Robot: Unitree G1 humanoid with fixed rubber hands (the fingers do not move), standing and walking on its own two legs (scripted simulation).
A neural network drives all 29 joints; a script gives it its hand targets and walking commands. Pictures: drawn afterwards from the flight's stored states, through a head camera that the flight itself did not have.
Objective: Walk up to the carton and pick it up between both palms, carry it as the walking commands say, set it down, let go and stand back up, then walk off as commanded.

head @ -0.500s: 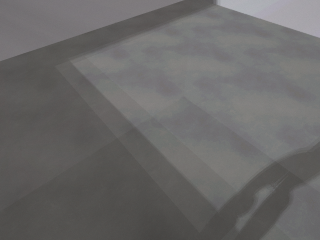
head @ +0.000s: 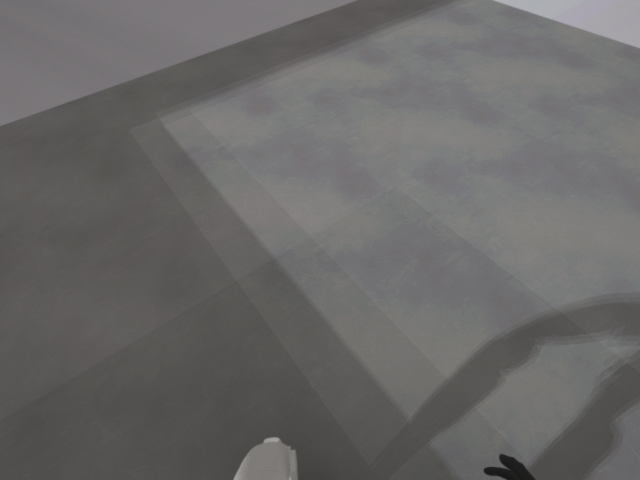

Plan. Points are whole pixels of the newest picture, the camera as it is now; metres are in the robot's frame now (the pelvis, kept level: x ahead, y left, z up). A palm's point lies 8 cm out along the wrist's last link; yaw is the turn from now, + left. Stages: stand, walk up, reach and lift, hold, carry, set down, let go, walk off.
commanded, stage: walk off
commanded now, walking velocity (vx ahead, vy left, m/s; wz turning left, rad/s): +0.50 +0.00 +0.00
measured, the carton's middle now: out of the picture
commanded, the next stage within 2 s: none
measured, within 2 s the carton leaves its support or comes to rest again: neither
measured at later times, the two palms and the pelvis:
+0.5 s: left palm (198, 307) +0.40 +0.28 -0.13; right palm (473, 461) +0.17 -0.16 -0.13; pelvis +0.28 +0.05 +0.00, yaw -1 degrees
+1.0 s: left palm (235, 275) +0.47 +0.22 -0.13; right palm (464, 201) +0.66 -0.24 -0.13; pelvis +0.55 -0.01 +0.00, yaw +0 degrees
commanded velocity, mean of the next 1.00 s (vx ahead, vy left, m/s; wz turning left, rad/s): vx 0.50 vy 0.00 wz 0.00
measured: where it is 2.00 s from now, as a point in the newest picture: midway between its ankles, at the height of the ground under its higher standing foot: (340, 241)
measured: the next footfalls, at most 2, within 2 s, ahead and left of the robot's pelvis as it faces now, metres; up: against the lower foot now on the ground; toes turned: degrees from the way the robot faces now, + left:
left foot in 0.18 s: +0.26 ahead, +0.13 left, +0.00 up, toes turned +9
right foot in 0.70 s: +0.56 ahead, -0.09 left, +0.00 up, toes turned -10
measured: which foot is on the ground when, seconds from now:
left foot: up 0.00-0.16, down 0.18-0.72, up 0.74-1.00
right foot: down 0.00-0.18, up 0.20-0.68, down 0.70-1.00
